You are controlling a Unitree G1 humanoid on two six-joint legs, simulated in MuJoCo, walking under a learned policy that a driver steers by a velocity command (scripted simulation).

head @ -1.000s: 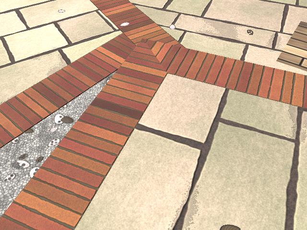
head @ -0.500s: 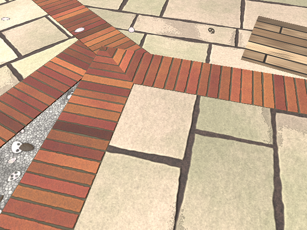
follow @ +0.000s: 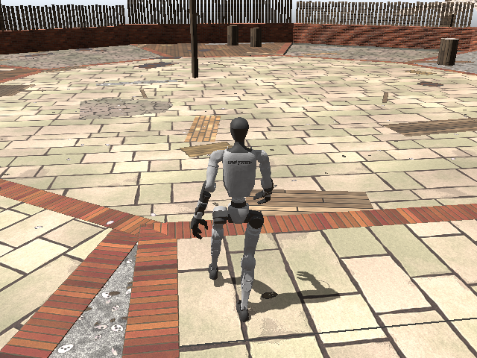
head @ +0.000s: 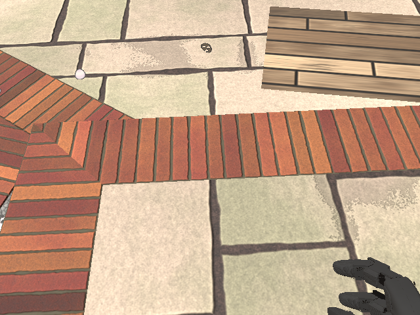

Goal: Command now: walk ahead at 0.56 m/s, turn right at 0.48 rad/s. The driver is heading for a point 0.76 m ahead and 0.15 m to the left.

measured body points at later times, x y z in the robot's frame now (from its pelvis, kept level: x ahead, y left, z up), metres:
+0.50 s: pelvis +0.23 +0.01 +0.00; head +0.25 +0.01 +0.45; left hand +0.39 +0.24 -0.11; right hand +0.23 -0.25 -0.14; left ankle +0.29 +0.12 -0.73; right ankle +0.27 -0.09 -0.73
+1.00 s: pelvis +0.21 +0.04 +0.00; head +0.23 +0.07 +0.45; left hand +0.20 +0.34 -0.13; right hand +0.46 -0.16 -0.08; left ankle +0.17 +0.11 -0.73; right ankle +0.26 -0.10 -0.67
